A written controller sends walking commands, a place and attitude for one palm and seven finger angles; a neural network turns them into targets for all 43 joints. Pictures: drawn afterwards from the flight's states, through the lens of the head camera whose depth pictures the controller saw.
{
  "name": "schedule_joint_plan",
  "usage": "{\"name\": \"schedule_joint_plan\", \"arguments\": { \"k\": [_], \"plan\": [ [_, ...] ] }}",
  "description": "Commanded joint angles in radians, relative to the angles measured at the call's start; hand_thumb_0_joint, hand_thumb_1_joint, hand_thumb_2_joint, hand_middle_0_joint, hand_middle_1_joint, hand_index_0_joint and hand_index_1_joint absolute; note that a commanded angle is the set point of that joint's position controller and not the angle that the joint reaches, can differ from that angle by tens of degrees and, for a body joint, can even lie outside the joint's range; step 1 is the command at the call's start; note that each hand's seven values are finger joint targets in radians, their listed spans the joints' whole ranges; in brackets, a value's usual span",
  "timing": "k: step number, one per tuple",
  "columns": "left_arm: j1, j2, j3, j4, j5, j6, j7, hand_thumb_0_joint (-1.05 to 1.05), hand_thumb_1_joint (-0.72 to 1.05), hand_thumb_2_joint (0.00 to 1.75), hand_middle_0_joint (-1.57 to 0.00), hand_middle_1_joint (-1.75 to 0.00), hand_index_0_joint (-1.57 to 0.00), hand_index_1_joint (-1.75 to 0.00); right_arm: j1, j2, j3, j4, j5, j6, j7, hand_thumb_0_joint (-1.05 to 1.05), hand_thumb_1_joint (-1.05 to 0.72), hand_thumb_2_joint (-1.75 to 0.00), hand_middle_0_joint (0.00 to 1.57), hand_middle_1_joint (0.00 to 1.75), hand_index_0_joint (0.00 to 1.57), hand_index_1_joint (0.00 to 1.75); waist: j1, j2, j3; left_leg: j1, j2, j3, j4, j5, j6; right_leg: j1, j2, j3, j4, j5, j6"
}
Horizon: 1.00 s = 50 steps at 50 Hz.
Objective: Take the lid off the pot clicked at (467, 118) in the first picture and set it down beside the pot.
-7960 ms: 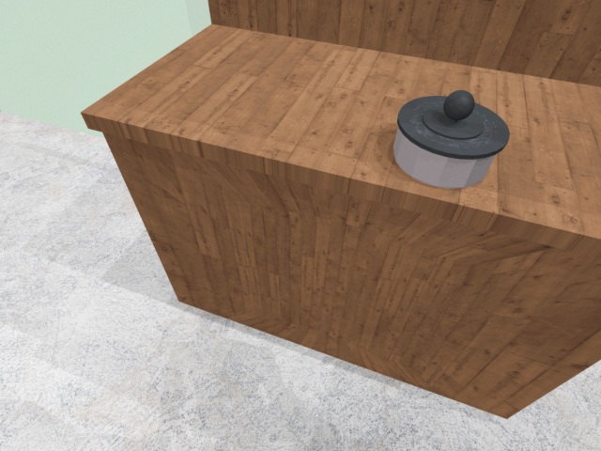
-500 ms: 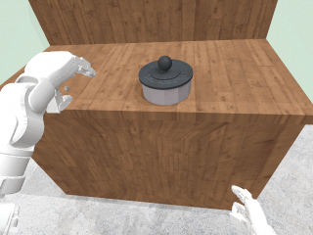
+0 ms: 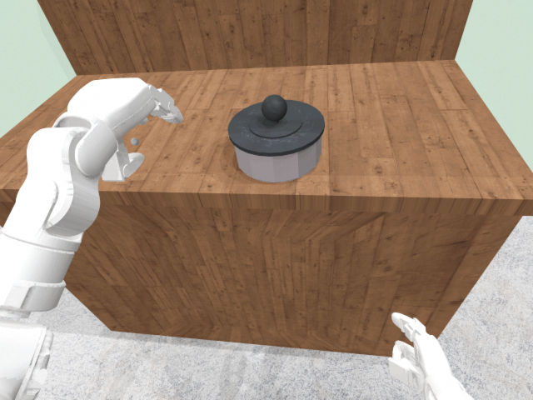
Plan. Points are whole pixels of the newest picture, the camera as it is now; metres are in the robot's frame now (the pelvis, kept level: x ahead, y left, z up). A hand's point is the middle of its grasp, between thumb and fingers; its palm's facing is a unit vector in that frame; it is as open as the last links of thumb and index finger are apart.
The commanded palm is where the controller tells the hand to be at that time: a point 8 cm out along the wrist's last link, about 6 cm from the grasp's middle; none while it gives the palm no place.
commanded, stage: move the open hand above the knob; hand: left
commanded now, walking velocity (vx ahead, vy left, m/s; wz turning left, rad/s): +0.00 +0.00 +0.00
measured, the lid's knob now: (274, 108) +0.57 +0.06 +0.17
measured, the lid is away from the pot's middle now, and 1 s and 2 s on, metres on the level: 0.00 0.00 0.00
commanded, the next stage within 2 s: none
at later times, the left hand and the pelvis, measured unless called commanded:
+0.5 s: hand (198, 108) +0.43 +0.15 +0.25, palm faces -0.03 -0.04 -1.00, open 10.0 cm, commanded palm +0.39 +0.15 +0.32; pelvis +0.02 +0.00 +0.00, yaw -1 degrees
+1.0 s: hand (242, 81) +0.49 +0.09 +0.26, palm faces -0.14 -0.04 -0.99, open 10.0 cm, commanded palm +0.47 +0.10 +0.32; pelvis +0.04 -0.01 +0.00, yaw -1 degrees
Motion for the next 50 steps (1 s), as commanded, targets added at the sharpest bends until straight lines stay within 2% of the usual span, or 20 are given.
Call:
{"name": "schedule_joint_plan", "arguments": {
  "k": [1, 3, 5, 8, 9, 11, 13, 16, 19, 20, 22, 23, 26, 28, 30, 33, 41, 45, 47, 50],
  "plan": [
    [-0.476, 0.21, 0.129, -0.107, 0.025, 0.02, 0.04, 0.0, -0.41, 1.74, -0.88, -0.08, -0.88, -0.08, -0.183, -0.091, -0.041, -0.176, 0.0, -0.04, 0.004, 0.0, -0.9, -0.9, 0.2, 0.3, 0.2, 0.3, -0.01, -0.093, -0.286, 0.281, -0.03, -0.003, -0.045, -0.006, 0.007, -0.128, 0.055, -0.005, -0.11, 0.096, -0.036],
    [-0.507, 0.212, 0.125, -0.104, 0.037, 0.029, 0.04, 0.0, -0.41, 1.74, -0.88, -0.08, -0.88, -0.08, -0.186, -0.087, -0.038, -0.178, 0.001, -0.038, 0.006, 0.0, -0.9, -0.9, 0.2, 0.3, 0.2, 0.3, -0.008, -0.113, -0.314, 0.289, -0.035, 0.001, -0.035, 0.02, 0.009, -0.114, 0.052, -0.001, -0.108, 0.118, -0.038],
    [-0.535, 0.178, 0.091, -0.06, 0.038, 0.036, 0.042, 0.0, -0.41, 1.74, -0.88, -0.08, -0.88, -0.08, -0.179, -0.09, -0.04, -0.172, 0.002, -0.032, 0.005, 0.0, -0.9, -0.9, 0.2, 0.3, 0.2, 0.3, -0.018, -0.11, -0.281, 0.277, -0.03, 0.0, -0.044, -0.007, 0.008, -0.138, 0.053, -0.005, -0.107, 0.094, -0.037],
    [-0.592, 0.206, 0.109, -0.079, 0.055, 0.045, 0.046, 0.0, -0.41, 1.74, -0.88, -0.08, -0.88, -0.08, -0.177, -0.089, -0.038, -0.174, 0.0, -0.032, 0.01, 0.0, -0.9, -0.9, 0.2, 0.3, 0.2, 0.3, -0.01, -0.099, -0.358, 0.302, -0.038, 0.002, -0.027, 0.055, 0.01, -0.102, 0.052, 0.003, -0.094, 0.149, -0.043],
    [-0.6, 0.158, 0.069, -0.036, 0.051, 0.052, 0.046, 0.0, -0.41, 1.74, -0.88, -0.08, -0.88, -0.08, -0.175, -0.087, -0.039, -0.169, 0.001, -0.029, 0.01, 0.0, -0.9, -0.9, 0.2, 0.3, 0.2, 0.3, -0.023, -0.107, -0.323, 0.297, -0.033, 0.003, -0.026, 0.048, 0.01, -0.128, 0.054, -0.002, -0.092, 0.144, -0.041],
    [-0.615, 0.16, 0.071, -0.007, 0.054, 0.06, 0.05, 0.0, -0.41, 1.74, -0.88, -0.08, -0.88, -0.08, -0.168, -0.091, -0.042, -0.164, 0.002, -0.022, 0.012, 0.0, -0.9, -0.9, 0.2, 0.3, 0.2, 0.3, -0.02, -0.117, -0.312, 0.291, -0.031, -0.001, -0.034, 0.025, 0.009, -0.133, 0.054, -0.003, -0.095, 0.125, -0.042],
    [-0.648, 0.159, 0.066, -0.019, 0.062, 0.063, 0.051, 0.0, -0.41, 1.74, -0.88, -0.08, -0.88, -0.08, -0.164, -0.088, -0.041, -0.168, 0.002, -0.022, 0.014, 0.0, -0.9, -0.9, 0.2, 0.3, 0.2, 0.3, -0.018, -0.109, -0.36, 0.306, -0.038, 0.002, -0.027, 0.051, 0.012, -0.112, 0.052, 0.002, -0.093, 0.149, -0.044],
    [-0.675, 0.109, 0.022, 0.081, 0.068, 0.08, 0.052, 0.0, -0.41, 1.74, -0.88, -0.08, -0.88, -0.08, -0.152, -0.091, -0.042, -0.154, 0.004, -0.012, 0.013, 0.0, -0.9, -0.9, 0.2, 0.3, 0.2, 0.3, -0.033, -0.134, -0.304, 0.285, -0.034, 0.007, -0.031, 0.028, 0.011, -0.144, 0.054, -0.003, -0.095, 0.134, -0.042],
    [-0.742, 0.119, 0.03, 0.03, 0.073, 0.079, 0.056, 0.0, -0.41, 1.74, -0.88, -0.08, -0.88, -0.08, -0.155, -0.088, -0.045, -0.163, 0.003, -0.019, 0.017, 0.0, -0.9, -0.9, 0.2, 0.3, 0.2, 0.3, -0.028, -0.115, -0.388, 0.323, -0.039, 0.003, -0.018, 0.087, 0.016, -0.11, 0.055, 0.004, -0.081, 0.188, -0.046],
    [-0.748, 0.091, 0.005, 0.055, 0.074, 0.088, 0.056, 0.0, -0.41, 1.74, -0.88, -0.08, -0.88, -0.08, -0.152, -0.086, -0.044, -0.159, 0.003, -0.017, 0.019, 0.0, -0.9, -0.9, 0.2, 0.3, 0.2, 0.3, -0.034, -0.109, -0.374, 0.321, -0.042, 0.005, -0.015, 0.086, 0.016, -0.122, 0.056, 0.004, -0.082, 0.187, -0.045],
    [-0.71, 0.132, 0.047, 0.128, 0.07, 0.098, 0.059, 0.0, -0.41, 1.74, -0.88, -0.08, -0.88, -0.08, -0.129, -0.101, -0.049, -0.147, 0.001, -0.007, 0.019, 0.0, -0.9, -0.9, 0.2, 0.3, 0.2, 0.3, -0.034, -0.145, -0.354, 0.302, -0.038, 0.005, -0.011, 0.091, 0.016, -0.112, 0.055, 0.005, -0.087, 0.21, -0.045],
    [-0.773, 0.095, 0.007, 0.106, 0.082, 0.097, 0.055, 0.0, -0.41, 1.74, -0.88, -0.08, -0.88, -0.08, -0.139, -0.091, -0.042, -0.151, 0.003, -0.009, 0.022, 0.0, -0.9, -0.9, 0.2, 0.3, 0.2, 0.3, -0.037, -0.151, -0.374, 0.303, -0.044, 0.009, -0.017, 0.094, 0.017, -0.107, 0.053, 0.004, -0.084, 0.215, -0.044],
    [-0.794, 0.033, -0.047, 0.2, 0.084, 0.116, 0.052, 0.0, -0.41, 1.74, -0.88, -0.08, -0.88, -0.08, -0.13, -0.09, -0.042, -0.139, 0.006, -0.001, 0.017, 0.0, -0.9, -0.9, 0.2, 0.3, 0.2, 0.3, -0.052, -0.158, -0.315, 0.291, -0.043, 0.011, -0.024, 0.058, 0.018, -0.145, 0.055, 0.001, -0.094, 0.184, -0.042],
    [-0.835, 0.072, -0.015, 0.163, 0.088, 0.111, 0.056, 0.0, -0.41, 1.74, -0.88, -0.08, -0.88, -0.08, -0.124, -0.091, -0.046, -0.143, 0.003, -0.007, 0.016, 0.0, -0.9, -0.9, 0.2, 0.3, 0.2, 0.3, -0.044, -0.151, -0.381, 0.318, -0.048, 0.011, -0.017, 0.092, 0.024, -0.105, 0.054, 0.01, -0.093, 0.228, -0.044],
    [-0.874, 0.043, -0.042, 0.202, 0.095, 0.122, 0.056, 0.0, -0.41, 1.74, -0.88, -0.08, -0.88, -0.08, -0.122, -0.088, -0.045, -0.134, 0.003, -0.005, 0.015, 0.0, -0.9, -0.9, 0.2, 0.3, 0.2, 0.3, -0.054, -0.155, -0.381, 0.323, -0.049, 0.012, -0.01, 0.117, 0.025, -0.113, 0.055, 0.011, -0.087, 0.254, -0.044],
    [-0.911, 0.066, -0.021, 0.254, 0.101, 0.129, 0.057, 0.0, -0.41, 1.74, -0.88, -0.08, -0.88, -0.08, -0.098, -0.093, -0.048, -0.12, -0.002, -0.007, 0.016, 0.0, -0.9, -0.9, 0.2, 0.3, 0.2, 0.3, -0.054, -0.175, -0.402, 0.323, -0.052, 0.013, -0.007, 0.14, 0.029, -0.093, 0.055, 0.013, -0.088, 0.296, -0.043],
    [-0.991, -0.021, -0.1, 0.446, 0.114, 0.161, 0.036, 0.0, -0.41, 1.74, -0.88, -0.08, -0.88, -0.08, -0.071, -0.098, -0.047, -0.095, 0.001, 0.007, 0.009, 0.0, -0.9, -0.9, 0.2, 0.3, 0.2, 0.3, -0.086, -0.211, -0.336, 0.302, -0.057, 0.025, -0.013, 0.122, 0.035, -0.129, 0.054, 0.015, -0.104, 0.316, -0.035],
    [-1.137, -0.054, -0.129, 0.428, 0.116, 0.15, 0.035, 0.0, -0.41, 1.74, -0.88, -0.08, -0.88, -0.08, -0.049, -0.095, -0.053, -0.085, -0.003, -0.012, 0.006, 0.0, -0.9, -0.9, 0.2, 0.3, 0.2, 0.3, -0.099, -0.163, -0.424, 0.366, -0.062, 0.016, -0.005, 0.176, 0.039, -0.121, 0.058, 0.022, -0.093, 0.359, -0.041],
    [-1.144, -0.016, -0.091, 0.459, 0.113, 0.149, 0.037, 0.0, -0.41, 1.74, -0.88, -0.08, -0.88, -0.08, -0.028, -0.106, -0.06, -0.075, -0.01, -0.015, 0.007, 0.0, -0.9, -0.9, 0.2, 0.3, 0.2, 0.3, -0.097, -0.172, -0.453, 0.374, -0.062, 0.014, 0.005, 0.2, 0.04, -0.104, 0.059, 0.026, -0.093, 0.387, -0.042],
    [-1.159, -0.066, -0.125, 0.62, 0.134, 0.164, 0.034, 0.0, -0.41, 1.74, -0.88, -0.08, -0.88, -0.08, 0.004, -0.104, -0.056, -0.047, -0.009, -0.006, 0.005, 0.0, -0.9, -0.9, 0.2, 0.3, 0.2, 0.3, -0.109, -0.216, -0.383, 0.327, -0.062, 0.022, -0.013, 0.169, 0.04, -0.135, 0.06, 0.021, -0.102, 0.373, -0.038]
  ]
}}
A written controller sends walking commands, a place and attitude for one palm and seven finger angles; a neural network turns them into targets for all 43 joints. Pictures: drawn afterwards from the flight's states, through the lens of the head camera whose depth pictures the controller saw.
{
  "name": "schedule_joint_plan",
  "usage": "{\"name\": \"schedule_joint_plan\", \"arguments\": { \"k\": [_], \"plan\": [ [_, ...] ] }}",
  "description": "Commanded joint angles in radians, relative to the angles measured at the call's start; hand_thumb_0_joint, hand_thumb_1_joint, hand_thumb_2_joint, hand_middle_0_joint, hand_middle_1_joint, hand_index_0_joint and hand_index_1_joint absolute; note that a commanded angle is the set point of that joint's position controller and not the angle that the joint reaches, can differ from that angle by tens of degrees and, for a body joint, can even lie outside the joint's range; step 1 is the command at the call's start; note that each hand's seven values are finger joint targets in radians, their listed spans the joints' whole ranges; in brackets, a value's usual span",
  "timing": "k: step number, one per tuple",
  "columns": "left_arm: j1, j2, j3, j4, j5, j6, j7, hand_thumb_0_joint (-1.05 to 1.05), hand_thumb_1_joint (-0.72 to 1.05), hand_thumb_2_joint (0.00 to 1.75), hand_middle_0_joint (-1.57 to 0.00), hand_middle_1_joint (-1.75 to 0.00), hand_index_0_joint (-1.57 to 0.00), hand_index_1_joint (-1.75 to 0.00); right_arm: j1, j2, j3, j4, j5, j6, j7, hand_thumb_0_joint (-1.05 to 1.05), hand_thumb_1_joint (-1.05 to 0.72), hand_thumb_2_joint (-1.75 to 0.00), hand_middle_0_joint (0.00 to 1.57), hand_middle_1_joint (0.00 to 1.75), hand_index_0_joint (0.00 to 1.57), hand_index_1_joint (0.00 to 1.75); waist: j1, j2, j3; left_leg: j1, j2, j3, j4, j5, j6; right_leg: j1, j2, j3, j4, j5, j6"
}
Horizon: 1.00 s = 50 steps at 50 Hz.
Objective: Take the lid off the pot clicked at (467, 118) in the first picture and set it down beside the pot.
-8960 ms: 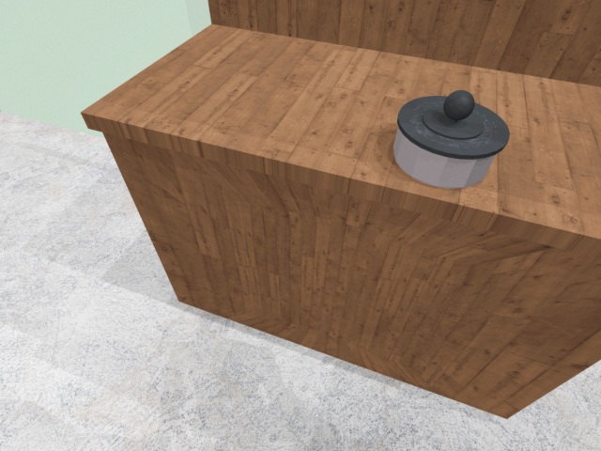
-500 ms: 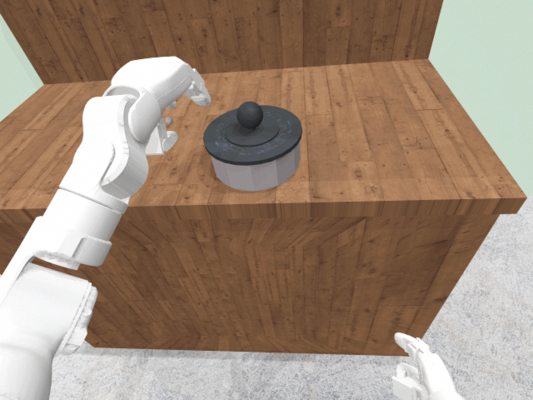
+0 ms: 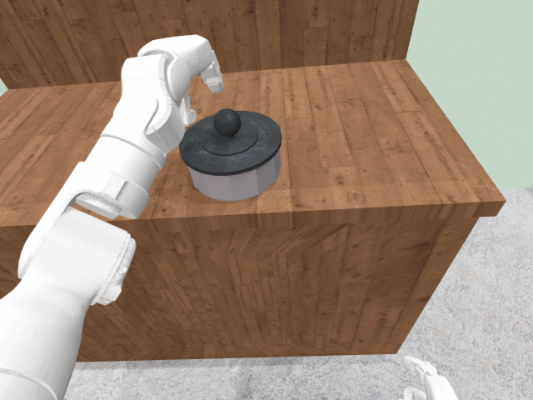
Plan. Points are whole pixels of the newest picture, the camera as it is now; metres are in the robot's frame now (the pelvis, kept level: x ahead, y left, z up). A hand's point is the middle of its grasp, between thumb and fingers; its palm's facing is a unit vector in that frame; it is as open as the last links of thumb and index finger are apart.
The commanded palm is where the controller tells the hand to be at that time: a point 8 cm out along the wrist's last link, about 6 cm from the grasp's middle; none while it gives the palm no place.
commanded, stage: move the open hand above the knob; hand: left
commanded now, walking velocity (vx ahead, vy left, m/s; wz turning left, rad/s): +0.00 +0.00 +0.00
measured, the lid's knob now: (227, 122) +0.53 +0.09 +0.17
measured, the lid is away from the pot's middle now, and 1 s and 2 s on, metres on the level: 0.00 0.00 0.00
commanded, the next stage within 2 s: lower the open fingers around the knob in 1.16 s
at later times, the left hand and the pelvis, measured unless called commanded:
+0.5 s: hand (227, 75) +0.50 +0.07 +0.27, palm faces -0.22 -0.08 -0.97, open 10.0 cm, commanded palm +0.48 +0.09 +0.32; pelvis +0.02 +0.00 +0.00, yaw -3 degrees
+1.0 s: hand (208, 81) +0.49 +0.09 +0.27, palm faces -0.22 -0.06 -0.97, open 10.0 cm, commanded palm +0.48 +0.09 +0.32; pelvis +0.01 +0.01 +0.00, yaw -1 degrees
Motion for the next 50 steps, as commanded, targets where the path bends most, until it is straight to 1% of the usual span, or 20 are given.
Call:
{"name": "schedule_joint_plan", "arguments": {
  "k": [1, 3, 5, 12, 15, 18, 19, 21, 22, 23, 25, 27, 29, 32, 33, 37, 40, 45, 47, 50],
  "plan": [
    [-0.623, 0.183, 0.1, -0.025, 0.045, 0.01, 0.039, 0.0, -0.41, 1.74, -0.88, -0.08, -0.88, -0.08, -0.08, -0.099, -0.037, -0.115, -0.005, -0.038, -0.003, 0.0, -0.9, -0.9, 0.2, 0.3, 0.2, 0.3, -0.014, -0.151, -0.326, 0.334, -0.056, -0.001, 0.012, 0.227, 0.049, -0.117, 0.07, -0.004, -0.083, 0.429, -0.028],
    [-0.677, 0.18, 0.097, -0.056, 0.05, 0.0, 0.039, 0.0, -0.41, 1.74, -0.88, -0.08, -0.88, -0.08, -0.072, -0.101, -0.041, -0.117, -0.008, -0.042, -0.001, 0.0, -0.9, -0.9, 0.2, 0.3, 0.2, 0.3, -0.017, -0.151, -0.388, 0.361, -0.055, 0.003, 0.017, 0.271, 0.052, -0.087, 0.067, 0.004, -0.079, 0.482, -0.026],
    [-0.689, 0.125, 0.065, 0.018, 0.053, 0.008, 0.039, 0.0, -0.41, 1.74, -0.88, -0.08, -0.88, -0.08, -0.055, -0.097, -0.045, -0.104, -0.01, -0.04, -0.001, 0.0, -0.9, -0.9, 0.2, 0.3, 0.2, 0.3, -0.031, -0.152, -0.361, 0.365, -0.052, 0.002, 0.021, 0.285, 0.054, -0.122, 0.072, -0.001, -0.079, 0.477, -0.026],
    [-0.765, 0.174, 0.108, 0.185, 0.061, 0.005, 0.06, 0.0, -0.41, 1.74, -0.88, -0.08, -0.88, -0.08, 0.027, -0.119, -0.056, -0.062, -0.018, -0.049, -0.012, 0.0, -0.9, -0.9, 0.2, 0.3, 0.2, 0.3, -0.053, -0.191, -0.36, 0.333, -0.049, 0.009, 0.012, 0.263, 0.062, -0.113, 0.072, 0.008, -0.096, 0.496, -0.021],
    [-0.827, 0.108, 0.062, 0.267, 0.083, 0.017, 0.072, 0.0, -0.41, 1.74, -0.88, -0.08, -0.88, -0.08, 0.057, -0.117, -0.057, -0.038, -0.014, -0.055, -0.017, 0.0, -0.9, -0.9, 0.2, 0.3, 0.2, 0.3, -0.085, -0.2, -0.331, 0.328, -0.044, 0.014, 0.005, 0.241, 0.063, -0.165, 0.08, 0.008, -0.104, 0.471, -0.018],
    [-0.867, 0.182, 0.12, 0.162, 0.089, -0.017, 0.079, 0.0, -0.41, 1.74, -0.88, -0.08, -0.88, -0.08, 0.063, -0.118, -0.065, -0.061, -0.027, -0.073, -0.006, 0.0, -0.9, -0.9, 0.2, 0.3, 0.2, 0.3, -0.053, -0.13, -0.498, 0.394, -0.037, 0.004, 0.02, 0.361, 0.06, -0.089, 0.072, 0.022, -0.077, 0.54, -0.021],
    [-0.842, 0.126, 0.087, 0.19, 0.095, -0.018, 0.076, 0.0, -0.41, 1.74, -0.88, -0.08, -0.88, -0.08, 0.066, -0.108, -0.067, -0.061, -0.026, -0.073, -0.004, 0.0, -0.9, -0.9, 0.2, 0.3, 0.2, 0.3, -0.059, -0.124, -0.486, 0.406, -0.036, 0.007, 0.031, 0.401, 0.063, -0.11, 0.074, 0.02, -0.073, 0.546, -0.022],
    [-0.753, 0.149, 0.115, 0.291, 0.107, 0.001, 0.076, 0.0, -0.41, 1.74, -0.88, -0.08, -0.88, -0.08, 0.084, -0.119, -0.071, -0.048, -0.024, -0.059, -0.003, 0.0, -0.9, -0.9, 0.2, 0.3, 0.2, 0.3, -0.053, -0.181, -0.413, 0.352, -0.036, 0.018, 0.025, 0.367, 0.066, -0.118, 0.078, 0.015, -0.085, 0.529, -0.019],
    [-0.745, 0.15, 0.128, 0.266, 0.082, 0.003, 0.077, 0.0, -0.41, 1.74, -0.88, -0.08, -0.88, -0.08, 0.098, -0.129, -0.074, -0.049, -0.024, -0.057, 0.0, 0.0, -0.9, -0.9, 0.2, 0.3, 0.2, 0.3, -0.049, -0.17, -0.41, 0.348, -0.038, 0.021, 0.015, 0.388, 0.066, -0.096, 0.077, 0.008, -0.09, 0.547, -0.023],
    [-0.762, 0.21, 0.16, 0.254, 0.1, 0.003, 0.079, 0.0, -0.41, 1.74, -0.88, -0.08, -0.88, -0.08, 0.085, -0.128, -0.071, -0.056, -0.026, -0.057, 0.0, 0.0, -0.9, -0.9, 0.2, 0.3, 0.2, 0.3, -0.039, -0.186, -0.418, 0.339, -0.036, 0.023, 0.014, 0.363, 0.067, -0.084, 0.074, 0.019, -0.09, 0.553, -0.018],
    [-0.816, 0.228, 0.162, 0.206, 0.1, -0.006, 0.079, 0.0, -0.41, 1.74, -0.88, -0.08, -0.88, -0.08, 0.075, -0.121, -0.068, -0.068, -0.025, -0.066, -0.006, 0.0, -0.9, -0.9, 0.2, 0.3, 0.2, 0.3, -0.039, -0.197, -0.441, 0.336, -0.042, 0.03, 0.012, 0.354, 0.073, -0.058, 0.07, 0.026, -0.09, 0.575, -0.013],
    [-0.795, 0.148, 0.108, 0.175, 0.082, -0.015, 0.077, 0.0, -0.41, 1.74, -0.88, -0.08, -0.88, -0.08, 0.078, -0.116, -0.075, -0.071, -0.021, -0.068, -0.005, 0.0, -0.9, -0.9, 0.2, 0.3, 0.2, 0.3, -0.049, -0.163, -0.43, 0.367, -0.038, 0.03, 0.021, 0.409, 0.073, -0.084, 0.072, 0.017, -0.091, 0.579, -0.017],
    [-0.765, 0.201, 0.148, 0.191, 0.099, -0.015, 0.076, 0.0, -0.41, 1.74, -0.88, -0.08, -0.88, -0.08, 0.071, -0.118, -0.075, -0.072, -0.023, -0.068, -0.004, 0.0, -0.9, -0.9, 0.2, 0.3, 0.2, 0.3, -0.039, -0.171, -0.429, 0.368, -0.034, 0.024, 0.024, 0.406, 0.074, -0.09, 0.073, 0.023, -0.088, 0.561, -0.015],
    [-0.739, 0.152, 0.106, 0.195, 0.069, -0.011, 0.065, 0.0, -0.41, 1.74, -0.88, -0.08, -0.88, -0.08, 0.072, -0.122, -0.076, -0.072, -0.017, -0.063, -0.004, 0.0, -0.9, -0.9, 0.2, 0.3, 0.2, 0.3, -0.048, -0.176, -0.372, 0.352, -0.038, 0.03, 0.012, 0.339, 0.073, -0.11, 0.073, 0.013, -0.102, 0.525, -0.017],
    [-0.789, 0.187, 0.122, 0.145, 0.08, -0.016, 0.065, 0.0, -0.41, 1.74, -0.88, -0.08, -0.88, -0.08, 0.062, -0.119, -0.075, -0.076, -0.018, -0.066, -0.004, 0.0, -0.9, -0.9, 0.2, 0.3, 0.2, 0.3, -0.048, -0.166, -0.399, 0.369, -0.037, 0.03, 0.012, 0.328, 0.074, -0.108, 0.073, 0.021, -0.102, 0.519, -0.013],
    [-0.793, 0.113, 0.067, 0.179, 0.062, -0.013, 0.063, 0.0, -0.41, 1.74, -0.88, -0.08, -0.88, -0.08, 0.066, -0.117, -0.074, -0.06, -0.014, -0.064, -0.012, 0.0, -0.9, -0.9, 0.2, 0.3, 0.2, 0.3, -0.07, -0.154, -0.351, 0.377, -0.036, 0.018, 0.011, 0.286, 0.072, -0.165, 0.076, 0.01, -0.11, 0.462, -0.019],
    [-0.855, 0.176, 0.098, 0.181, 0.078, -0.019, 0.066, 0.0, -0.41, 1.74, -0.88, -0.08, -0.88, -0.08, 0.054, -0.114, -0.066, -0.056, -0.016, -0.07, -0.016, 0.0, -0.9, -0.9, 0.2, 0.3, 0.2, 0.3, -0.069, -0.171, -0.392, 0.368, -0.038, 0.014, 0.005, 0.241, 0.07, -0.151, 0.074, 0.017, -0.103, 0.44, -0.017],
    [-0.831, 0.108, 0.055, 0.248, 0.081, -0.001, 0.069, 0.0, -0.41, 1.74, -0.88, -0.08, -0.88, -0.08, 0.056, -0.116, -0.063, -0.043, -0.011, -0.056, -0.013, 0.0, -0.9, -0.9, 0.2, 0.3, 0.2, 0.3, -0.084, -0.158, -0.341, 0.353, -0.034, 0.007, 0.0, 0.223, 0.062, -0.191, 0.075, 0.009, -0.107, 0.409, -0.022],
    [-0.853, 0.045, 0.021, 0.225, 0.06, -0.007, 0.069, 0.0, -0.41, 1.74, -0.88, -0.08, -0.88, -0.08, 0.055, -0.117, -0.067, -0.043, -0.011, -0.057, -0.012, 0.0, -0.9, -0.9, 0.2, 0.3, 0.2, 0.3, -0.096, -0.109, -0.355, 0.391, -0.031, 0.002, 0.005, 0.253, 0.058, -0.212, 0.076, 0.004, -0.108, 0.405, -0.029],
    [-0.864, 0.125, 0.065, 0.277, 0.081, 0.003, 0.069, 0.0, -0.41, 1.74, -0.88, -0.08, -0.88, -0.08, 0.067, -0.123, -0.063, -0.029, -0.015, -0.054, -0.018, 0.0, -0.9, -0.9, 0.2, 0.3, 0.2, 0.3, -0.095, -0.163, -0.366, 0.356, -0.033, 0.0, 0.0, 0.203, 0.062, -0.193, 0.075, 0.012, -0.108, 0.399, -0.024]
  ]
}}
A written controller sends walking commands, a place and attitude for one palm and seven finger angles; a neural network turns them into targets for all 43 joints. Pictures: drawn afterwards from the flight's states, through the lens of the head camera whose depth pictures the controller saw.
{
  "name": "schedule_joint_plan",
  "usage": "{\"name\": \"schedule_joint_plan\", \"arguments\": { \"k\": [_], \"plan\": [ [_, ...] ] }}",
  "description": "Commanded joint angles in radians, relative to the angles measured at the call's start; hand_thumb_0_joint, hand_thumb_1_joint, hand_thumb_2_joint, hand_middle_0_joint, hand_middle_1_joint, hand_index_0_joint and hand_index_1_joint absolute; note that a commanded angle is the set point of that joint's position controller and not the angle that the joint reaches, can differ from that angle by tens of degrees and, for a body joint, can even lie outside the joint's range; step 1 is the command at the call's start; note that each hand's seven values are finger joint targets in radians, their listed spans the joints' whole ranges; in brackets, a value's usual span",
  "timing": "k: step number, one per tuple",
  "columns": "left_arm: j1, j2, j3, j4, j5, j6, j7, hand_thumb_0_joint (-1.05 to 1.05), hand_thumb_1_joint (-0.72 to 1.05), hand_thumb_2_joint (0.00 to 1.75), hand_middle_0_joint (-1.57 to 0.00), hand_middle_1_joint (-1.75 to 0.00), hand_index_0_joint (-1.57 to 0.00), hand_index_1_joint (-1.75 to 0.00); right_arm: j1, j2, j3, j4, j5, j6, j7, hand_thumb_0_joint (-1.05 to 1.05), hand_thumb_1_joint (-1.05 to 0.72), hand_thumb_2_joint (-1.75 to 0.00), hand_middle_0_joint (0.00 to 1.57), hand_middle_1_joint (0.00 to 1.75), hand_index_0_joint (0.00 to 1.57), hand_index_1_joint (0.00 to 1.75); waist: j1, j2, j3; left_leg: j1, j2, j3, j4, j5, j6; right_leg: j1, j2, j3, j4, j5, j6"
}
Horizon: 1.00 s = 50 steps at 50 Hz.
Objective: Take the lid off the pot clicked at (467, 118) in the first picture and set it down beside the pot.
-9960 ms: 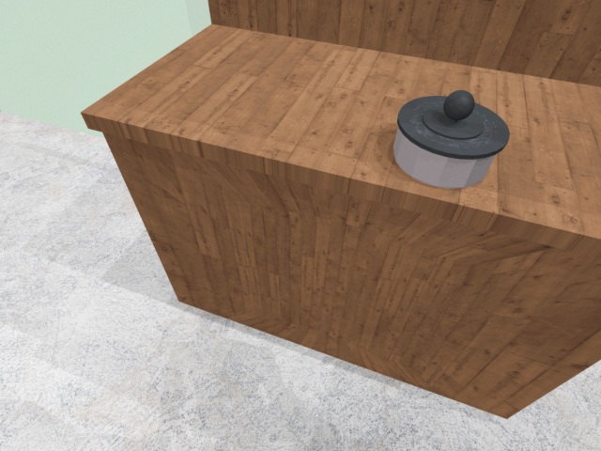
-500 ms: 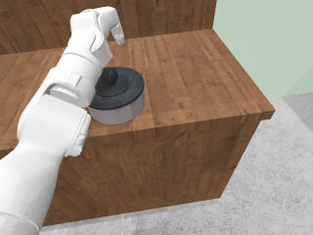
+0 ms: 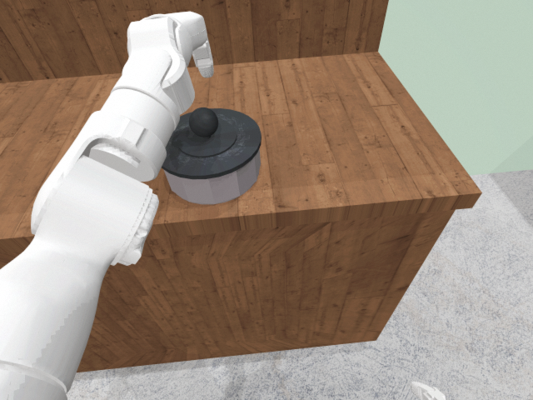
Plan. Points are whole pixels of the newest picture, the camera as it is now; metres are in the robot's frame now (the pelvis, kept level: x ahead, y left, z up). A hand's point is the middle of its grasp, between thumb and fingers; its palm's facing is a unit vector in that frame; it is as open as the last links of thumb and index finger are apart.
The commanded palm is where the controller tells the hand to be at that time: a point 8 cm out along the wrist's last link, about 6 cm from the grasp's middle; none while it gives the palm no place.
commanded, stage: move the open hand above the knob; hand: left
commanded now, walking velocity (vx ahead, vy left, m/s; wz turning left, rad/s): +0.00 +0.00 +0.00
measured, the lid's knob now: (203, 122) +0.51 +0.09 +0.17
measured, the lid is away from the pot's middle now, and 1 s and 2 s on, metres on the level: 0.00 0.00 0.00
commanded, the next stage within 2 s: lower the open fingers around the knob in 0.16 s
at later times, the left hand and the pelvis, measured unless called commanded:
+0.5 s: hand (194, 86) +0.49 +0.09 +0.25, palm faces -0.29 -0.13 -0.95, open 10.0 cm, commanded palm +0.47 +0.10 +0.30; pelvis +0.01 +0.00 +0.00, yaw -1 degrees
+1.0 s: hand (194, 112) +0.47 +0.09 +0.22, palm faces -0.34 -0.12 -0.93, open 10.0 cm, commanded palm +0.46 +0.10 +0.26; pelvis +0.00 -0.01 +0.00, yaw +0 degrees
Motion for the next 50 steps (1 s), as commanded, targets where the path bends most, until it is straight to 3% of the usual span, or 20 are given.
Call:
{"name": "schedule_joint_plan", "arguments": {
  "k": [1, 4, 9, 11, 13, 14, 16, 19, 22, 24, 27, 29, 32, 35, 37, 40, 42, 45, 47, 50],
  "plan": [
    [-0.62, 0.184, 0.044, -0.152, 0.033, 0.0, 0.038, 0.0, -0.41, 1.74, -0.88, -0.08, -0.88, -0.08, 0.002, -0.128, -0.038, -0.081, -0.001, -0.022, -0.009, 0.0, -0.9, -0.9, 0.2, 0.3, 0.2, 0.3, -0.039, -0.12, -0.334, 0.392, -0.039, -0.026, 0.023, 0.187, 0.051, -0.152, 0.073, -0.017, -0.076, 0.369, -0.032],
    [-0.651, 0.191, 0.056, -0.188, 0.038, -0.016, 0.052, 0.0, -0.41, 1.74, -0.88, -0.08, -0.88, -0.08, 0.013, -0.124, -0.042, -0.082, -0.007, -0.035, -0.009, 0.0, -0.9, -0.9, 0.2, 0.3, 0.2, 0.3, -0.029, -0.094, -0.4, 0.435, -0.033, -0.034, 0.034, 0.255, 0.051, -0.136, 0.075, -0.017, -0.064, 0.394, -0.037],
    [-0.58, 0.203, 0.074, -0.066, 0.046, 0.012, 0.057, 0.0, -0.41, 1.74, -0.88, -0.08, -0.88, -0.08, 0.035, -0.135, -0.041, -0.066, -0.006, -0.023, -0.011, 0.0, -0.9, -0.9, 0.2, 0.3, 0.2, 0.3, -0.031, -0.149, -0.31, 0.362, -0.034, -0.026, 0.019, 0.206, 0.053, -0.148, 0.077, -0.022, -0.079, 0.37, -0.035],
    [-0.631, 0.21, 0.068, -0.092, 0.049, 0.01, 0.059, 0.0, -0.41, 1.74, -0.88, -0.08, -0.88, -0.08, 0.037, -0.136, -0.041, -0.068, -0.005, -0.028, -0.013, 0.0, -0.9, -0.9, 0.2, 0.3, 0.2, 0.3, -0.037, -0.132, -0.333, 0.369, -0.036, -0.022, 0.015, 0.189, 0.054, -0.145, 0.077, -0.014, -0.081, 0.366, -0.033],
    [-0.672, 0.235, 0.083, -0.197, 0.049, -0.02, 0.06, 0.0, -0.41, 1.74, -0.88, -0.08, -0.88, -0.08, 0.034, -0.132, -0.047, -0.085, -0.012, -0.046, -0.01, 0.0, -0.9, -0.9, 0.2, 0.3, 0.2, 0.3, -0.02, -0.099, -0.45, 0.431, -0.03, -0.03, 0.032, 0.288, 0.052, -0.099, 0.075, -0.008, -0.063, 0.423, -0.032],
    [-0.623, 0.201, 0.087, -0.072, 0.026, 0.012, 0.052, 0.0, -0.41, 1.74, -0.88, -0.08, -0.88, -0.08, 0.042, -0.13, -0.048, -0.066, -0.014, -0.046, -0.012, 0.0, -0.9, -0.9, 0.2, 0.3, 0.2, 0.3, -0.02, -0.095, -0.409, 0.427, -0.035, -0.031, 0.04, 0.3, 0.057, -0.127, 0.075, -0.015, -0.058, 0.428, -0.035],
    [-0.594, 0.24, 0.114, -0.058, 0.026, 0.031, 0.04, 0.0, -0.41, 1.74, -0.88, -0.08, -0.88, -0.08, 0.064, -0.14, -0.049, -0.061, -0.015, -0.046, -0.007, 0.0, -0.9, -0.9, 0.2, 0.3, 0.2, 0.3, -0.011, -0.153, -0.391, 0.393, -0.037, -0.024, 0.032, 0.287, 0.059, -0.104, 0.078, -0.018, -0.065, 0.44, -0.028],
    [-0.595, 0.247, 0.116, -0.12, 0.026, 0.022, 0.029, 0.0, -0.41, 1.74, -0.88, -0.08, -0.88, -0.08, 0.05, -0.139, -0.052, -0.078, -0.018, -0.055, -0.002, 0.0, -0.9, -0.9, 0.2, 0.3, 0.2, 0.3, -0.003, -0.131, -0.432, 0.415, -0.037, -0.022, 0.044, 0.346, 0.06, -0.08, 0.072, -0.011, -0.057, 0.487, -0.027],
    [-0.505, 0.138, 0.053, -0.088, -0.004, 0.031, 0.015, 0.0, -0.41, 1.74, -0.88, -0.08, -0.88, -0.08, 0.064, -0.14, -0.058, -0.074, -0.012, -0.044, 0.001, 0.0, -0.9, -0.9, 0.2, 0.3, 0.2, 0.3, -0.018, -0.141, -0.33, 0.396, -0.037, -0.017, 0.044, 0.338, 0.063, -0.126, 0.076, -0.025, -0.073, 0.463, -0.027],
    [-0.559, 0.186, 0.074, -0.151, 0.003, 0.024, 0.01, 0.0, -0.41, 1.74, -0.88, -0.08, -0.88, -0.08, 0.044, -0.141, -0.056, -0.081, -0.015, -0.048, 0.001, 0.0, -0.9, -0.9, 0.2, 0.3, 0.2, 0.3, -0.015, -0.143, -0.361, 0.409, -0.041, -0.02, 0.043, 0.316, 0.066, -0.119, 0.076, -0.016, -0.068, 0.466, -0.024],
    [-0.555, 0.167, 0.061, -0.167, -0.016, 0.012, 0.012, 0.0, -0.41, 1.74, -0.88, -0.08, -0.88, -0.08, 0.047, -0.137, -0.057, -0.079, -0.014, -0.049, -0.003, 0.0, -0.9, -0.9, 0.2, 0.3, 0.2, 0.3, -0.02, -0.115, -0.356, 0.422, -0.042, -0.023, 0.046, 0.302, 0.064, -0.132, 0.078, -0.022, -0.07, 0.444, -0.029],
    [-0.576, 0.207, 0.084, -0.195, 0.005, 0.006, 0.016, 0.0, -0.41, 1.74, -0.88, -0.08, -0.88, -0.08, 0.031, -0.131, -0.054, -0.084, -0.016, -0.052, -0.002, 0.0, -0.9, -0.9, 0.2, 0.3, 0.2, 0.3, -0.007, -0.116, -0.402, 0.436, -0.04, -0.031, 0.049, 0.312, 0.063, -0.12, 0.075, -0.015, -0.056, 0.447, -0.028],
    [-0.538, 0.154, 0.059, -0.173, -0.011, 0.01, 0.022, 0.0, -0.41, 1.74, -0.88, -0.08, -0.88, -0.08, 0.036, -0.128, -0.056, -0.08, -0.015, -0.045, -0.004, 0.0, -0.9, -0.9, 0.2, 0.3, 0.2, 0.3, -0.013, -0.115, -0.364, 0.43, -0.039, -0.029, 0.05, 0.3, 0.061, -0.137, 0.076, -0.022, -0.06, 0.439, -0.031],
    [-0.528, 0.223, 0.096, -0.124, 0.008, 0.024, 0.024, 0.0, -0.41, 1.74, -0.88, -0.08, -0.88, -0.08, 0.02, -0.132, -0.048, -0.079, -0.013, -0.031, -0.008, 0.0, -0.9, -0.9, 0.2, 0.3, 0.2, 0.3, -0.012, -0.166, -0.343, 0.378, -0.046, -0.015, 0.039, 0.235, 0.062, -0.118, 0.071, -0.013, -0.064, 0.441, -0.025],
    [-0.531, 0.188, 0.077, -0.165, -0.008, 0.015, 0.028, 0.0, -0.41, 1.74, -0.88, -0.08, -0.88, -0.08, 0.016, -0.127, -0.051, -0.09, -0.015, -0.032, -0.009, 0.0, -0.9, -0.9, 0.2, 0.3, 0.2, 0.3, -0.012, -0.135, -0.368, 0.403, -0.046, -0.013, 0.049, 0.271, 0.063, -0.108, 0.068, -0.013, -0.058, 0.479, -0.028],
    [-0.483, 0.194, 0.073, -0.095, 0.006, 0.027, 0.021, 0.0, -0.41, 1.74, -0.88, -0.08, -0.88, -0.08, 0.011, -0.13, -0.047, -0.083, -0.011, -0.016, -0.011, 0.0, -0.9, -0.9, 0.2, 0.3, 0.2, 0.3, -0.021, -0.187, -0.315, 0.361, -0.05, -0.011, 0.045, 0.231, 0.063, -0.121, 0.071, -0.014, -0.064, 0.464, -0.023],
    [-0.499, 0.151, 0.05, -0.161, -0.012, 0.017, 0.019, 0.0, -0.41, 1.74, -0.88, -0.08, -0.88, -0.08, 0.006, -0.127, -0.051, -0.094, -0.013, -0.016, -0.009, 0.0, -0.9, -0.9, 0.2, 0.3, 0.2, 0.3, -0.02, -0.132, -0.351, 0.404, -0.046, -0.012, 0.052, 0.277, 0.06, -0.121, 0.07, -0.016, -0.058, 0.48, -0.027],
    [-0.477, 0.195, 0.07, -0.155, -0.008, 0.01, 0.013, 0.0, -0.41, 1.74, -0.88, -0.08, -0.88, -0.08, 0.001, -0.127, -0.049, -0.097, -0.014, -0.012, -0.012, 0.0, -0.9, -0.9, 0.2, 0.3, 0.2, 0.3, -0.018, -0.156, -0.355, 0.391, -0.052, -0.016, 0.054, 0.249, 0.063, -0.112, 0.071, -0.011, -0.058, 0.477, -0.023],
    [-0.484, 0.145, 0.042, -0.188, -0.021, 0.0, 0.011, 0.0, -0.41, 1.74, -0.88, -0.08, -0.88, -0.08, 0.002, -0.126, -0.053, -0.098, -0.012, -0.011, -0.01, 0.0, -0.9, -0.9, 0.2, 0.3, 0.2, 0.3, -0.023, -0.13, -0.366, 0.416, -0.049, -0.012, 0.059, 0.29, 0.061, -0.119, 0.072, -0.016, -0.055, 0.493, -0.028],
    [-0.467, 0.188, 0.071, -0.187, -0.014, -0.005, 0.013, 0.0, -0.41, 1.74, -0.88, -0.08, -0.88, -0.08, 0.004, -0.125, -0.052, -0.097, -0.015, -0.009, -0.011, 0.0, -0.9, -0.9, 0.2, 0.3, 0.2, 0.3, -0.018, -0.128, -0.357, 0.412, -0.05, -0.019, 0.061, 0.27, 0.061, -0.125, 0.076, -0.017, -0.055, 0.474, -0.025]
  ]
}}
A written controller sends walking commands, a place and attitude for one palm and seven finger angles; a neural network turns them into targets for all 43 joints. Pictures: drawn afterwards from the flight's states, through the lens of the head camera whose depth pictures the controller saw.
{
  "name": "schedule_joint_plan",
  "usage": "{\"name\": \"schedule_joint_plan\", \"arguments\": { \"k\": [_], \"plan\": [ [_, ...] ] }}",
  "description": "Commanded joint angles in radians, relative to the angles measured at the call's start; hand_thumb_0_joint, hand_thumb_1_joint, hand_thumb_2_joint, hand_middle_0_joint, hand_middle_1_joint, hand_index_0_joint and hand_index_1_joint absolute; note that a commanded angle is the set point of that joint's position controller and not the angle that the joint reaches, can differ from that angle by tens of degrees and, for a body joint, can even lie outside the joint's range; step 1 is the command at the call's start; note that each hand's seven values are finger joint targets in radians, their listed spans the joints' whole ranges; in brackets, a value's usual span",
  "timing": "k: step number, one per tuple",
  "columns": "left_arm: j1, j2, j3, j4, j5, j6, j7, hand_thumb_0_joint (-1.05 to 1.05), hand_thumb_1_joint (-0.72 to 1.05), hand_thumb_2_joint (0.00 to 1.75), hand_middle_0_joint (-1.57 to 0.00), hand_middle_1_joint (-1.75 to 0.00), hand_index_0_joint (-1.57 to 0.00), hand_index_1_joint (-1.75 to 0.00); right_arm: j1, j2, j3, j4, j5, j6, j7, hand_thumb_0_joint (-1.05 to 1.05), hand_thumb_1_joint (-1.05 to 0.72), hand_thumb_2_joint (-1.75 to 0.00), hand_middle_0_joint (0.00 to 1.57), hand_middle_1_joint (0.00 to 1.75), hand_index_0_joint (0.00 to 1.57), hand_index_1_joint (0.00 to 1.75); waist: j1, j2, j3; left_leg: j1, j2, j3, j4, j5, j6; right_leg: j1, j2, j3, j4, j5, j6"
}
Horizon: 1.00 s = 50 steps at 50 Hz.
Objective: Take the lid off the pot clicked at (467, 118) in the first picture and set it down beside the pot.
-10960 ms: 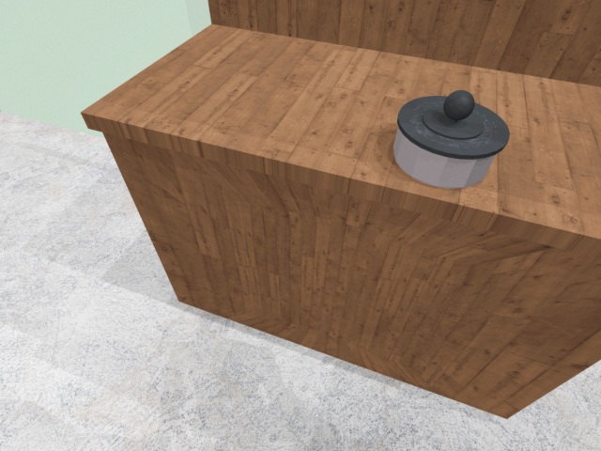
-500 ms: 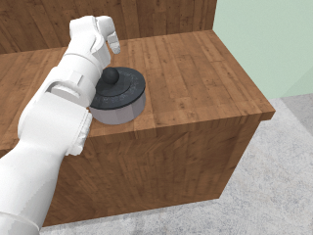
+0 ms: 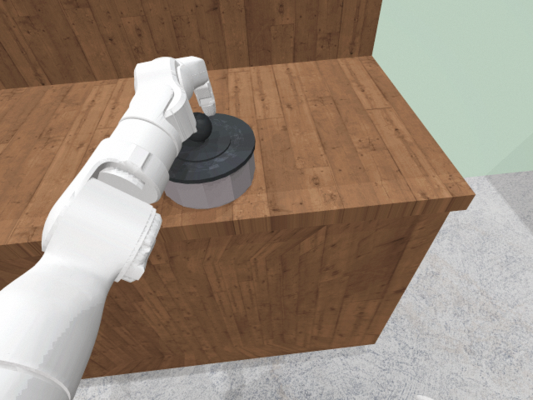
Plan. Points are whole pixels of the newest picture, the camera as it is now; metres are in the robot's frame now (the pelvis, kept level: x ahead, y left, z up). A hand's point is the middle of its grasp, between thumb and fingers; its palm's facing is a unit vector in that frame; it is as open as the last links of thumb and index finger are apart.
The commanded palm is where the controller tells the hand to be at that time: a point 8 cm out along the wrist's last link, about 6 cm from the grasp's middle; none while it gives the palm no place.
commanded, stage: lower the open fingers around the knob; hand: left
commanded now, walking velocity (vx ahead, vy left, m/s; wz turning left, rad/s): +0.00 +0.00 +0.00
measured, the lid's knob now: (197, 127) +0.51 +0.10 +0.17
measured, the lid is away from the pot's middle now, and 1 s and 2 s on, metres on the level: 0.00 0.00 0.01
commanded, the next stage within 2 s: close the fingers and squeeze the knob in 0.60 s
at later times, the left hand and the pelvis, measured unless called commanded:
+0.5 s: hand (192, 128) +0.47 +0.10 +0.19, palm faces -0.37 -0.11 -0.92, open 10.1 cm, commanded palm +0.47 +0.11 +0.25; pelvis +0.00 +0.00 +0.00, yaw -1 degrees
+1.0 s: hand (191, 126) +0.48 +0.10 +0.19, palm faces -0.38 -0.13 -0.91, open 9.9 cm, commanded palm +0.48 +0.12 +0.25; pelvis +0.00 +0.00 +0.00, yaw -1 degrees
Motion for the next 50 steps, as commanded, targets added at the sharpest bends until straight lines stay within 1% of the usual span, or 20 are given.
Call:
{"name": "schedule_joint_plan", "arguments": {
  "k": [1, 2, 5, 8, 10, 14, 17, 19, 22, 26, 29, 31, 35, 36, 37, 38, 39, 40, 44, 50],
  "plan": [
    [-0.538, 0.196, 0.039, -0.151, 0.029, -0.008, 0.034, 0.0, -0.41, 1.74, -0.88, -0.08, -0.88, -0.08, -0.023, -0.126, -0.042, -0.099, -0.002, -0.021, -0.007, 0.0, -0.9, -0.9, 0.2, 0.3, 0.2, 0.3, -0.016, -0.144, -0.311, 0.388, -0.054, -0.018, 0.044, 0.262, 0.066, -0.142, 0.072, -0.021, -0.07, 0.47, -0.022],
    [-0.552, 0.175, 0.03, -0.171, 0.013, -0.011, 0.036, 0.0, -0.41, 1.74, -0.88, -0.08, -0.88, -0.08, -0.014, -0.127, -0.046, -0.096, -0.001, -0.02, -0.007, 0.0, -0.9, -0.9, 0.2, 0.3, 0.2, 0.3, -0.02, -0.137, -0.308, 0.388, -0.057, -0.013, 0.041, 0.264, 0.066, -0.135, 0.073, -0.025, -0.076, 0.477, -0.024],
    [-0.531, 0.228, 0.06, -0.146, 0.036, -0.009, 0.047, 0.0, -0.41, 1.74, -0.88, -0.08, -0.88, -0.08, -0.014, -0.13, -0.042, -0.096, -0.003, -0.017, -0.009, 0.0, -0.9, -0.9, 0.2, 0.3, 0.2, 0.3, -0.011, -0.141, -0.321, 0.374, -0.053, -0.018, 0.035, 0.236, 0.064, -0.13, 0.072, -0.022, -0.071, 0.455, -0.022],
    [-0.511, 0.196, 0.041, -0.161, 0.036, -0.018, 0.052, 0.0, -0.41, 1.74, -0.88, -0.08, -0.88, -0.08, -0.006, -0.131, -0.046, -0.099, -0.004, -0.015, -0.006, 0.0, -0.9, -0.9, 0.2, 0.3, 0.2, 0.3, -0.013, -0.126, -0.34, 0.392, -0.049, -0.019, 0.044, 0.28, 0.063, -0.13, 0.074, -0.024, -0.067, 0.473, -0.024],
    [-0.498, 0.176, 0.029, -0.117, 0.034, -0.009, 0.054, 0.0, -0.41, 1.74, -0.88, -0.08, -0.88, -0.08, -0.001, -0.132, -0.046, -0.091, 0.001, -0.006, -0.008, 0.0, -0.9, -0.9, 0.2, 0.3, 0.2, 0.3, -0.023, -0.137, -0.284, 0.365, -0.05, -0.015, 0.034, 0.228, 0.063, -0.159, 0.078, -0.027, -0.077, 0.432, -0.023],
    [-0.517, 0.243, 0.073, -0.133, 0.035, -0.024, 0.068, 0.0, -0.41, 1.74, -0.88, -0.08, -0.88, -0.08, 0.008, -0.136, -0.049, -0.091, -0.003, -0.01, -0.014, 0.0, -0.9, -0.9, 0.2, 0.3, 0.2, 0.3, -0.021, -0.143, -0.33, 0.368, -0.047, -0.012, 0.035, 0.221, 0.066, -0.132, 0.075, -0.02, -0.076, 0.441, -0.022],
    [-0.547, 0.186, 0.037, -0.168, 0.012, -0.039, 0.077, 0.0, -0.41, 1.74, -0.88, -0.08, -0.88, -0.08, 0.013, -0.131, -0.051, -0.093, 0.001, -0.019, -0.016, 0.0, -0.9, -0.9, 0.2, 0.3, 0.2, 0.3, -0.027, -0.119, -0.331, 0.391, -0.045, -0.018, 0.035, 0.239, 0.065, -0.151, 0.079, -0.028, -0.076, 0.432, -0.026],
    [-0.536, 0.257, 0.087, -0.151, 0.032, -0.046, 0.084, 0.0, -0.41, 1.74, -0.88, -0.08, -0.88, -0.08, 0.016, -0.133, -0.049, -0.092, -0.005, -0.028, -0.02, 0.0, -0.9, -0.9, 0.2, 0.3, 0.2, 0.3, -0.013, -0.123, -0.366, 0.394, -0.046, -0.02, 0.041, 0.255, 0.068, -0.132, 0.078, -0.019, -0.07, 0.449, -0.024],
    [-0.545, 0.194, 0.044, -0.146, 0.017, -0.042, 0.086, 0.0, -0.41, 1.74, -0.88, -0.08, -0.88, -0.08, 0.027, -0.134, -0.053, -0.086, 0.002, -0.03, -0.018, 0.0, -0.9, -0.9, 0.2, 0.3, 0.2, 0.3, -0.027, -0.102, -0.338, 0.393, -0.041, -0.02, 0.035, 0.253, 0.064, -0.154, 0.079, -0.027, -0.075, 0.429, -0.027],
    [-0.565, 0.216, 0.053, -0.096, 0.033, -0.035, 0.088, 0.0, -0.41, 1.74, -0.88, -0.08, -0.88, -0.08, 0.033, -0.136, -0.05, -0.07, 0.002, -0.033, -0.022, 0.0, -0.9, -0.9, 0.2, 0.3, 0.2, 0.3, -0.037, -0.127, -0.317, 0.377, -0.041, -0.021, 0.033, 0.215, 0.064, -0.18, 0.083, -0.026, -0.078, 0.403, -0.024],
    [-0.588, 0.189, 0.04, -0.145, 0.03, -0.049, 0.092, 0.0, -0.41, 1.74, -0.88, -0.08, -0.88, -0.08, 0.031, -0.129, -0.052, -0.077, -0.003, -0.046, -0.019, 0.0, -0.9, -0.9, 0.2, 0.3, 0.2, 0.3, -0.032, -0.08, -0.379, 0.431, -0.038, -0.032, 0.047, 0.28, 0.062, -0.18, 0.083, -0.024, -0.067, 0.417, -0.027],
    [-0.562, 0.231, 0.076, -0.122, 0.034, -0.045, 0.092, 0.0, -0.41, 1.74, -0.88, -0.08, -0.88, -0.08, 0.036, -0.133, -0.053, -0.075, -0.003, -0.046, -0.019, 0.0, -0.9, -0.9, 0.2, 0.3, 0.2, 0.3, -0.024, -0.123, -0.372, 0.406, -0.038, -0.028, 0.04, 0.253, 0.063, -0.163, 0.083, -0.024, -0.067, 0.416, -0.024],
    [-0.556, 0.178, 0.04, -0.121, 0.031, -0.037, 0.091, 0.0, -0.41, 1.74, -0.88, -0.08, -0.88, -0.08, 0.029, -0.128, -0.052, -0.076, -0.001, -0.045, -0.015, 0.0, -0.9, -0.9, 0.2, 0.3, 0.2, 0.3, -0.028, -0.111, -0.351, 0.411, -0.039, -0.028, 0.046, 0.279, 0.063, -0.18, 0.083, -0.026, -0.07, 0.426, -0.025],
    [-0.548, 0.19, 0.048, -0.088, 0.031, -0.028, 0.089, 0.0, -0.1, 0.96, -0.49, -0.71, -0.49, -0.71, 0.033, -0.134, -0.051, -0.068, -0.002, -0.04, -0.018, 0.0, -0.9, -0.9, 0.2, 0.3, 0.2, 0.3, -0.032, -0.134, -0.328, 0.389, -0.041, -0.023, 0.043, 0.26, 0.065, -0.181, 0.083, -0.026, -0.073, 0.428, -0.024],
    [-0.556, 0.193, 0.052, -0.109, 0.013, -0.028, 0.09, 0.0, -0.1, 0.96, -0.49, -0.73, -0.49, -0.73, 0.039, -0.139, -0.053, -0.067, -0.003, -0.038, -0.018, 0.0, -0.9, -0.9, 0.2, 0.3, 0.2, 0.3, -0.032, -0.133, -0.338, 0.385, -0.043, -0.021, 0.044, 0.275, 0.066, -0.157, 0.08, -0.029, -0.072, 0.458, -0.025],
    [-0.578, 0.253, 0.088, -0.132, 0.028, -0.032, 0.09, 0.0, -0.09, 0.96, -0.49, -0.75, -0.49, -0.75, 0.03, -0.139, -0.052, -0.074, -0.005, -0.042, -0.02, 0.0, -0.9, -0.9, 0.2, 0.3, 0.2, 0.3, -0.023, -0.149, -0.385, 0.393, -0.042, -0.021, 0.042, 0.27, 0.065, -0.131, 0.078, -0.018, -0.067, 0.465, -0.02],
    [-0.574, 0.257, 0.087, -0.115, 0.035, -0.032, 0.089, 0.0, -0.08, 0.97, -0.49, -0.77, -0.49, -0.77, 0.023, -0.136, -0.049, -0.076, -0.005, -0.042, -0.024, 0.0, -0.9, -0.9, 0.2, 0.3, 0.2, 0.3, -0.024, -0.139, -0.371, 0.386, -0.044, -0.017, 0.045, 0.27, 0.067, -0.137, 0.076, -0.015, -0.068, 0.474, -0.021],
    [-0.58, 0.222, 0.057, -0.103, 0.037, -0.028, 0.086, 0.0, -0.07, 0.97, -0.49, -0.78, -0.49, -0.78, 0.026, -0.131, -0.046, -0.076, -0.002, -0.041, -0.023, 0.0, -0.9, -0.9, 0.2, 0.3, 0.2, 0.3, -0.032, -0.137, -0.347, 0.374, -0.048, -0.017, 0.04, 0.245, 0.066, -0.153, 0.078, -0.02, -0.072, 0.451, -0.02],
    [-0.572, 0.214, 0.048, -0.068, 0.036, -0.019, 0.083, 0.0, -0.04, 0.97, -0.49, -0.84, -0.49, -0.84, 0.034, -0.139, -0.049, -0.065, -0.001, -0.029, -0.028, 0.0, -0.9, -0.9, 0.2, 0.3, 0.2, 0.3, -0.047, -0.148, -0.313, 0.355, -0.048, -0.012, 0.044, 0.234, 0.067, -0.167, 0.079, -0.02, -0.077, 0.459, -0.02],
    [-0.558, 0.244, 0.066, -0.112, 0.04, -0.045, 0.073, 0.0, 0.02, 0.97, -0.51, -0.92, -0.51, -0.92, 0.031, -0.134, -0.053, -0.078, -0.004, -0.034, -0.027, 0.0, -0.9, -0.9, 0.2, 0.3, 0.2, 0.3, -0.035, -0.116, -0.383, 0.391, -0.047, -0.013, 0.062, 0.283, 0.067, -0.141, 0.077, -0.015, -0.063, 0.491, -0.02]
  ]
}}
